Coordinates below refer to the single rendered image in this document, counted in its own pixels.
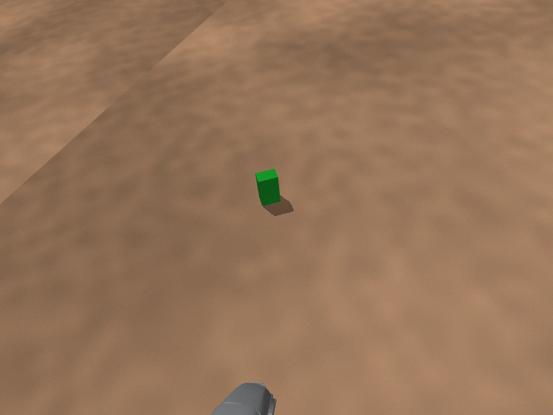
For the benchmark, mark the carton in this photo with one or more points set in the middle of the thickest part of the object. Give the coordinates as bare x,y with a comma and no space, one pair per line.
268,187

